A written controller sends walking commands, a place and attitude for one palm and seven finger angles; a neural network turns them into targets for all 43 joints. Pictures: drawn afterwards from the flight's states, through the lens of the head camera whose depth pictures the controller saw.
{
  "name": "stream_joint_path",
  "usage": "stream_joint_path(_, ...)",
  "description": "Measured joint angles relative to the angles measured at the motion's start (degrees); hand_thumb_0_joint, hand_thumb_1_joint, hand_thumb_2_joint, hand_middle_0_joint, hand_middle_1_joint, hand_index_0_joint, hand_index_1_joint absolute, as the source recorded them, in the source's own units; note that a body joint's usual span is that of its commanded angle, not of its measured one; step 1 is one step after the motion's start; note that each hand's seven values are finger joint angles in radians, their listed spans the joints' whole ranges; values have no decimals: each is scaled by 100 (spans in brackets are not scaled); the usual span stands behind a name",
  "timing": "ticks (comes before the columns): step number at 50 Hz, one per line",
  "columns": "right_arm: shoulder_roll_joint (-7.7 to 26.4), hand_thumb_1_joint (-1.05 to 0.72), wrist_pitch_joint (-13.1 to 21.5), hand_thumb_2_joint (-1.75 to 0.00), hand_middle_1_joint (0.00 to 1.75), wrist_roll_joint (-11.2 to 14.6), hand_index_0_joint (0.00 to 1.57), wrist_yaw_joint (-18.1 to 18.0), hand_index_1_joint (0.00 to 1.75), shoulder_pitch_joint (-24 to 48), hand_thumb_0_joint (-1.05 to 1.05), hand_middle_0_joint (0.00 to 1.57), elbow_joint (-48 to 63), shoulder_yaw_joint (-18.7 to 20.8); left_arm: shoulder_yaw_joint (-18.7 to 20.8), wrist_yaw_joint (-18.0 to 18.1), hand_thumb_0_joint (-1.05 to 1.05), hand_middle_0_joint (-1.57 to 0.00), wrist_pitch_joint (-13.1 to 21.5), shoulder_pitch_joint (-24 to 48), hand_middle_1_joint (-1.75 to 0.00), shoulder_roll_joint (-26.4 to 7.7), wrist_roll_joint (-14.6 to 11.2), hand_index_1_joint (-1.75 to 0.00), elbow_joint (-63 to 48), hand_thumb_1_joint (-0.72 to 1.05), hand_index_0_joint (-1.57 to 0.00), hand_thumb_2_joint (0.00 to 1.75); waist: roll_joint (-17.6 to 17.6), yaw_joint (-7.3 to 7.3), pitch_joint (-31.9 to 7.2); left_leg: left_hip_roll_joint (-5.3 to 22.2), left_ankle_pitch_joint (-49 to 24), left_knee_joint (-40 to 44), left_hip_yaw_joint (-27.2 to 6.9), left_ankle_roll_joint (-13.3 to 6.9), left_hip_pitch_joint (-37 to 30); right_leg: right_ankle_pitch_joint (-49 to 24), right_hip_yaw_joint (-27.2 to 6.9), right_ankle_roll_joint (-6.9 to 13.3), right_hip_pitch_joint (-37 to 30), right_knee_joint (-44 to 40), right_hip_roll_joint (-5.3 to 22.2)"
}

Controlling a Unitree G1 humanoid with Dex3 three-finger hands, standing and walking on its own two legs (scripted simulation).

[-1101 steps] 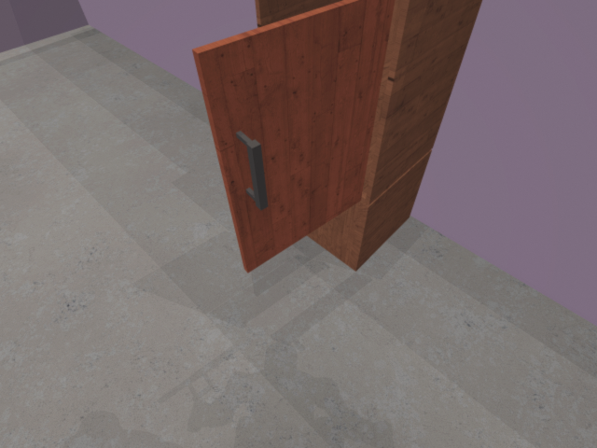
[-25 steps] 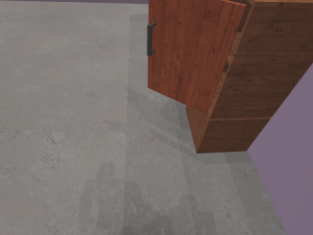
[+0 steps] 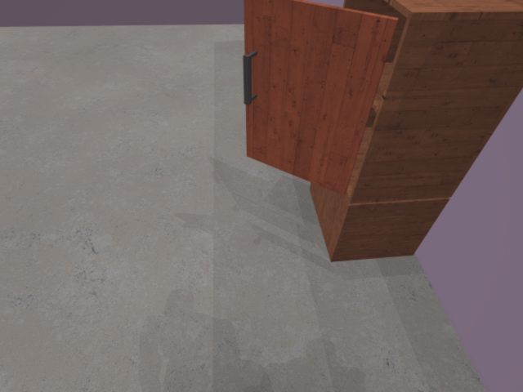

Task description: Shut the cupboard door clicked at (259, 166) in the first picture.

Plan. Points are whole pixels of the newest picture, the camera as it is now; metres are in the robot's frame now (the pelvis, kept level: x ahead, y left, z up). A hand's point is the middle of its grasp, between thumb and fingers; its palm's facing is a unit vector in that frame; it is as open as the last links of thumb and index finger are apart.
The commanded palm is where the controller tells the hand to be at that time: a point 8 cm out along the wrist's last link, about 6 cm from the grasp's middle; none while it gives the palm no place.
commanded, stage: let the arm hang, fingers relaxed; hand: left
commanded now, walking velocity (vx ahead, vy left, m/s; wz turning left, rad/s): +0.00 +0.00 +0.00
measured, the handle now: (250, 78) +1.02 +0.09 +0.01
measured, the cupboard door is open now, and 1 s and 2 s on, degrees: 53 53 53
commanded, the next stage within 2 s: look to check the result in 0.12 s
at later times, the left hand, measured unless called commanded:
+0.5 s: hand out of the picture -0.02 +0.18 -0.18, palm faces +0.02 -0.98 -0.20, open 7.4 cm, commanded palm none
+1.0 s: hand out of the picture +0.04 +0.21 -0.18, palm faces +0.05 -0.97 -0.25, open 7.4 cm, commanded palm none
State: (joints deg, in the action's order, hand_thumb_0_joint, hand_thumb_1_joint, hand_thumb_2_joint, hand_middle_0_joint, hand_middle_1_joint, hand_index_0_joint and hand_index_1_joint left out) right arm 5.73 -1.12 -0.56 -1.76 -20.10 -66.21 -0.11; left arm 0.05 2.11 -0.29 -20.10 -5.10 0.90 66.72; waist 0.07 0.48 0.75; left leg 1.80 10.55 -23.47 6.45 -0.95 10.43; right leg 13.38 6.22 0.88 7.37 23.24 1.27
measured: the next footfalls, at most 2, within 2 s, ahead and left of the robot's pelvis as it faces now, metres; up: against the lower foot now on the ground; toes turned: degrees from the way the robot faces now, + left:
right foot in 1.58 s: +0.08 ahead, -0.12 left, +0.00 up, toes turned +24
left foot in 2.00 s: +0.10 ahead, +0.23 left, +0.00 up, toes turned +50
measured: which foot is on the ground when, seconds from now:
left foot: down 0.00-1.00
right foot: down 0.00-1.00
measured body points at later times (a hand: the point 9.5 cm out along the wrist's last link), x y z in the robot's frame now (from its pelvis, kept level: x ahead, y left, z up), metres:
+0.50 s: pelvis +0.00 +0.01 +0.00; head +0.00 +0.01 +0.45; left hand -0.02 +0.24 -0.16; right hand -0.03 -0.21 -0.16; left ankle +0.03 +0.11 -0.74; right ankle -0.01 -0.11 -0.74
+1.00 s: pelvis +0.00 +0.01 +0.00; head +0.02 +0.01 +0.45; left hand +0.03 +0.26 -0.16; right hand +0.03 -0.24 -0.16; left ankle +0.03 +0.11 -0.74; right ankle +0.00 -0.11 -0.74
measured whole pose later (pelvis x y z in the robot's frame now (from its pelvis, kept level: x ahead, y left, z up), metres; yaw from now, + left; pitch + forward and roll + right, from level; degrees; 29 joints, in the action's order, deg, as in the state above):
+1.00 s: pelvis +0.00 +0.01 +0.00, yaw +3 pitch -1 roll +0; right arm 12.0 -1.8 -0.6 -0.5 -13.1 -62.4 1.3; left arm 1.8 1.8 -0.9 -11.6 -12.0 1.3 62.2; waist 0.3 1.3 2.8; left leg 0.0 11.4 -26.2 4.5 -1.9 13.6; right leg 15.1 8.2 -0.2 9.4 25.9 3.2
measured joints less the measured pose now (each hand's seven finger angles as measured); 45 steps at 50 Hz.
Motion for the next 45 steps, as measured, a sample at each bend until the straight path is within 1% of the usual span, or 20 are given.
stream_joint_path(7, -3, -91, 20, -90, 30, 0, 20, -16, 30, -30, 0, 19, 27, 26, 26, 9, 1, -20, 9, -19, -29, 16, 13, -30, -6, 90, -20, 90, -27, 3, 20, -17, -7, -23, 24, -30, 60, -11, -25, -22, 78, 44, 22)
stream_joint_path(19, 97, -91, 29, -90, 30, 2, 20, 11, 30, 104, 0, 19, 107, 60, 78, 18, 1, -20, 18, 65, -29, -231, 26, -30, -59, 90, -20, 90, 5, 12, 73, -40, -5, -41, 63, -72, 102, -33, -64, -60, 130, 56, 48)
stream_joint_path(42, 622, -90, 77, -90, 30, 10, 20, 81, 30, 648, 0, 20, 159, 96, 88, -77, 1, -20, 54, 661, -29, -665, 36, -30, -174, 90, -20, 90, 11, 10, 160, -102, -83, 218, 87, -99, -76, -105, -86, -104, -30, -171, 84)
stream_joint_path(45, 667, -90, 61, -90, 30, 8, 20, 81, 30, 701, 0, 20, 202, 101, 102, -57, 1, -20, 28, 745, -29, -709, 29, -30, -210, 90, -20, 90, 9, 37, 157, -121, -78, 190, 40, -94, -34, -73, -37, -111, -6, -129, 106)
